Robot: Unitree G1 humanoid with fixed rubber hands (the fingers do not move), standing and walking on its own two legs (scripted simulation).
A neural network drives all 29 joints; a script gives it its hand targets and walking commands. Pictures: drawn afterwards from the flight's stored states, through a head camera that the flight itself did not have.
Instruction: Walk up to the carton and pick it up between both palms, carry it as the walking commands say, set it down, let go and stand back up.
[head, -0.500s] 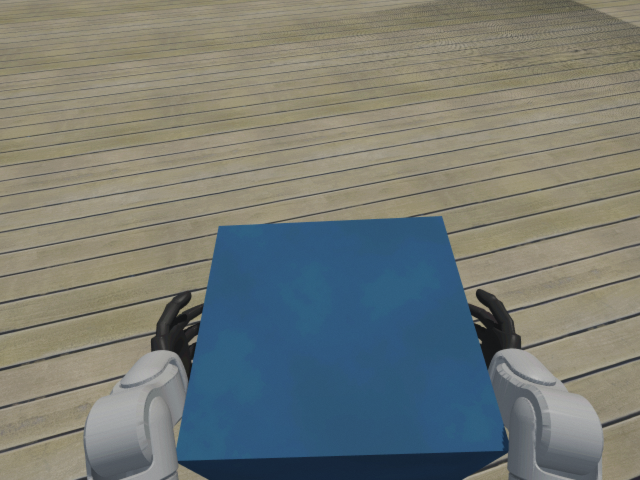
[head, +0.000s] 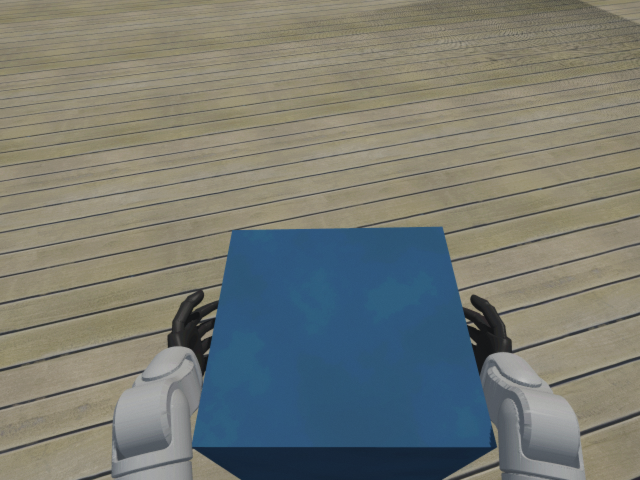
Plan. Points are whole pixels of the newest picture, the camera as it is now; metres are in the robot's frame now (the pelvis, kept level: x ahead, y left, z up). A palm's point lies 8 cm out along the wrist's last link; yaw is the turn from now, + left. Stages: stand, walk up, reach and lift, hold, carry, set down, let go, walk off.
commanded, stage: carry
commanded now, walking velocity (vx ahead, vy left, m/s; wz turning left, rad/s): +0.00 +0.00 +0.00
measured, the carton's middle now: (338, 364) +0.27 -0.01 -0.02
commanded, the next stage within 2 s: none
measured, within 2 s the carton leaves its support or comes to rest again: neither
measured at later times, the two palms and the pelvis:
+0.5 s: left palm (196, 351) +0.27 +0.17 +0.03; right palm (484, 357) +0.25 -0.19 +0.03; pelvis +0.01 +0.00 +0.00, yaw +0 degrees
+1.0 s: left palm (199, 345) +0.28 +0.17 +0.03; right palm (481, 350) +0.26 -0.19 +0.02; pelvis +0.01 +0.00 +0.00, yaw +0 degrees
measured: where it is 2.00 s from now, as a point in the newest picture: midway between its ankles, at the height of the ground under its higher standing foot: outside the picture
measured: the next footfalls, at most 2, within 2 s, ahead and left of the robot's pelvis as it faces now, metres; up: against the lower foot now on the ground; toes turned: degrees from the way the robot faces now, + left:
none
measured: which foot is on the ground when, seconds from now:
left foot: down 0.00-1.00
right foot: down 0.00-1.00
